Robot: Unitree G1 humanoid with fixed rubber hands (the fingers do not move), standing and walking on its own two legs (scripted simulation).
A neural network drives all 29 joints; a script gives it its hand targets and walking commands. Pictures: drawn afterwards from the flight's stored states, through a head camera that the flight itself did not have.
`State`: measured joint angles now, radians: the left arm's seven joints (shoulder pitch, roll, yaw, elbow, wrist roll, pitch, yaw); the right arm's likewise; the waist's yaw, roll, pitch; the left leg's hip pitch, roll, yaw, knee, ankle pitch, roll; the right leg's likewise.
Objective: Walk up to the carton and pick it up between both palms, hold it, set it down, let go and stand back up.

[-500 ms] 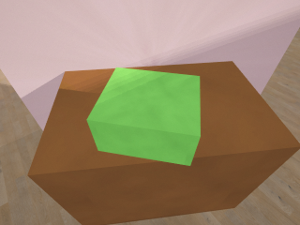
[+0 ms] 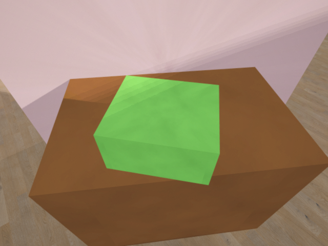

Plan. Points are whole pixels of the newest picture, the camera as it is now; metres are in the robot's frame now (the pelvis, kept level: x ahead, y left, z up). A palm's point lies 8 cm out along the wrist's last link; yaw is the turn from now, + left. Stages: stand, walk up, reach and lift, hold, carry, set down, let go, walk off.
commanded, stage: stand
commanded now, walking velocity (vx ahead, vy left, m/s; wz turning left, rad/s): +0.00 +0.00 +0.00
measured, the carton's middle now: (164, 125) +0.48 +0.03 +0.01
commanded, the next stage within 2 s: none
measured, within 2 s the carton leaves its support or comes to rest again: neither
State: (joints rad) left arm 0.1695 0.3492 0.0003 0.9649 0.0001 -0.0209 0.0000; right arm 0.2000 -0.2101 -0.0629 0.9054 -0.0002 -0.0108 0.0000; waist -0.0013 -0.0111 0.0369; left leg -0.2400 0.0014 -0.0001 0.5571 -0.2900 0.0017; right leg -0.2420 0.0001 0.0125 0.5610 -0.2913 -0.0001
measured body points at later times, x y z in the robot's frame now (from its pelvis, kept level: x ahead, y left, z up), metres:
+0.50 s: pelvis +0.00 +0.00 +0.00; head +0.01 +0.00 +0.45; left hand +0.10 +0.29 -0.12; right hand +0.09 -0.26 -0.13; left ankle +0.01 +0.12 -0.73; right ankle +0.01 -0.12 -0.73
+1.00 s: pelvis +0.01 +0.00 +0.00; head +0.02 -0.01 +0.45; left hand +0.10 +0.29 -0.12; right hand +0.09 -0.26 -0.13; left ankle +0.01 +0.12 -0.73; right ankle +0.01 -0.12 -0.73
